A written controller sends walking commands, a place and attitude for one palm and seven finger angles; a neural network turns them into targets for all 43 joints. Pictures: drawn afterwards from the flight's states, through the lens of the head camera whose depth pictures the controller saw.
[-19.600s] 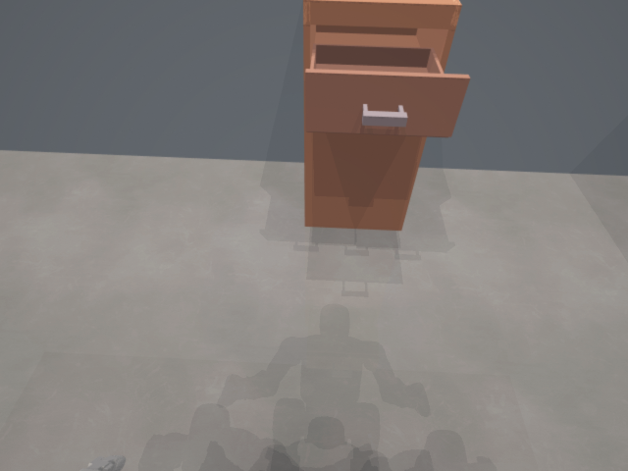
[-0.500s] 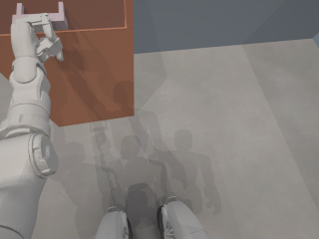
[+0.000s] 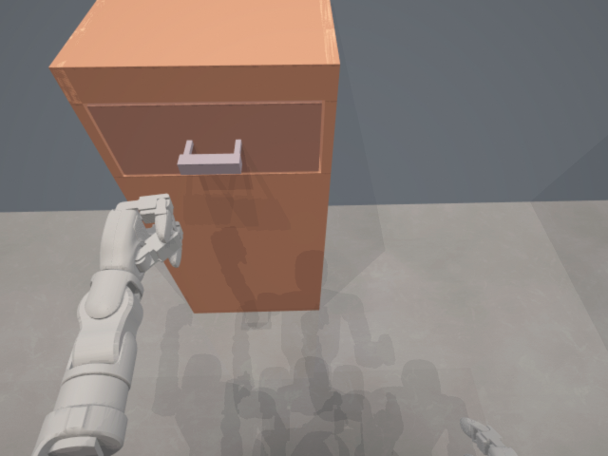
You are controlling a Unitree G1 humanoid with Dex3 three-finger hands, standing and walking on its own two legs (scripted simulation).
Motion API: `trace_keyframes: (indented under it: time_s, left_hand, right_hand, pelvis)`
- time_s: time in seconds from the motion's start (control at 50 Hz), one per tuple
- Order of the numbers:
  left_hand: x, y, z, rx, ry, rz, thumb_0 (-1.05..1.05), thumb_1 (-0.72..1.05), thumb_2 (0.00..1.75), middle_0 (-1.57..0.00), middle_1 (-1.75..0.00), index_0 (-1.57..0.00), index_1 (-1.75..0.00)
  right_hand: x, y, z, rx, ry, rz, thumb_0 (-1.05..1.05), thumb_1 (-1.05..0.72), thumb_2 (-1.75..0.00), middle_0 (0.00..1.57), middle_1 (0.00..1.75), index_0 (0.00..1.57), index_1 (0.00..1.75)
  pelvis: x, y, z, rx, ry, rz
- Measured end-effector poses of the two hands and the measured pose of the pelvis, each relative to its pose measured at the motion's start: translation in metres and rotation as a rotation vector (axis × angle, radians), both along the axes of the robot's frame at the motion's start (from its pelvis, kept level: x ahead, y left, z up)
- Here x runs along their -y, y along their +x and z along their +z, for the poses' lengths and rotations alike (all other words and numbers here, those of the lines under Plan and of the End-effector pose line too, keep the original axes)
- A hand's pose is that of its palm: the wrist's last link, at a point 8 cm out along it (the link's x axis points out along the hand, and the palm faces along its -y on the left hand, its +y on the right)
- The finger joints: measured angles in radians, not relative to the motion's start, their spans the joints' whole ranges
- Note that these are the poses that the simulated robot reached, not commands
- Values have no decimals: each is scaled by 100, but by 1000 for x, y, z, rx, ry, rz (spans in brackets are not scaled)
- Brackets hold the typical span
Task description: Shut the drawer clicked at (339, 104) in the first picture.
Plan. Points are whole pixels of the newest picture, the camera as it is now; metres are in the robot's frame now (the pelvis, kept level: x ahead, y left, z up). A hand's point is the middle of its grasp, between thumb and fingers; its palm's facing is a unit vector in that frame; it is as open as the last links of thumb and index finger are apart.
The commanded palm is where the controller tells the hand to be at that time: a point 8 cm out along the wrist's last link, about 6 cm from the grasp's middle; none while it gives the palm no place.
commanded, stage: draw the hand back to the body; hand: left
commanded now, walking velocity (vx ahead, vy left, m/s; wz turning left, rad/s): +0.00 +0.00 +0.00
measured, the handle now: (212, 154) +0.60 +0.18 +0.02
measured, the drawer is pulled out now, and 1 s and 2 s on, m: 0.00 0.00 0.00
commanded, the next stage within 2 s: step back with the hand held close in 0.92 s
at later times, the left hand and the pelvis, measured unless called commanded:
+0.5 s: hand (68, 340) +0.21 +0.21 +0.16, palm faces +0.31 -0.90 -0.32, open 3.3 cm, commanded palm +0.16 +0.25 +0.17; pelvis -0.03 -0.01 +0.03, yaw +1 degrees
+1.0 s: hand out of the picture +0.13 +0.22 +0.19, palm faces +0.42 -0.81 -0.40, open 3.2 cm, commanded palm +0.08 +0.26 +0.20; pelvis -0.05 -0.02 +0.03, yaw +1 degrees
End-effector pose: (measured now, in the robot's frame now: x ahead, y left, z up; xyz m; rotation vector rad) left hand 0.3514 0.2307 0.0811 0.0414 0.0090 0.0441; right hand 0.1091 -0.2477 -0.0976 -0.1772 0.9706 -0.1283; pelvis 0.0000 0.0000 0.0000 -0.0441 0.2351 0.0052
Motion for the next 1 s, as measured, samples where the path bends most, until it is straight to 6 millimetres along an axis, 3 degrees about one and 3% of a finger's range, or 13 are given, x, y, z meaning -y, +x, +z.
trace_keyframes:
  time_s: [0.06,0.14,0.26,0.44,0.78,0.88,1.0]
  left_hand:
    - [0,-25,11,2,7,-13,2,90,90,-140,-160,-140,-160]
    - [-4,-52,32,35,147,46,2,90,90,-140,-160,-140,-160]
    - [-13,-95,53,2,239,138,2,89,90,-140,-160,-140,-160]
    - [-23,-156,79,40,279,241,1,89,90,-140,-160,-140,-160]
    - [-32,-261,129,140,445,352,1,89,90,-140,-160,-140,-160]
    - [-32,-273,131,153,451,379,1,89,90,-141,-160,-141,-160]
    - [-30,-267,122,142,423,374,1,89,90,-141,-160,-141,-160]
  right_hand:
    - [-6,23,12,93,6,34,1,-91,-90,20,30,20,30]
    - [-15,47,23,167,8,64,1,-91,-90,20,30,20,30]
    - [-29,64,39,225,25,106,1,-91,-90,20,30,20,30]
    - [-36,55,48,245,26,146,1,-91,-90,20,30,20,30]
    - [-14,30,51,290,-3,127,2,-90,-90,20,30,20,30]
    - [-13,29,51,309,-12,136,1,-91,-90,20,30,20,30]
    - [-16,26,51,317,-12,136,1,-90,-90,20,30,20,30]
  pelvis:
    - [-1,-1,6,36,3,8]
    - [2,-6,8,90,23,6]
    - [3,-12,20,165,30,12]
    - [10,-24,29,257,39,14]
    - [19,-39,32,316,33,12]
    - [19,-44,32,325,33,22]
    - [20,-47,32,326,35,21]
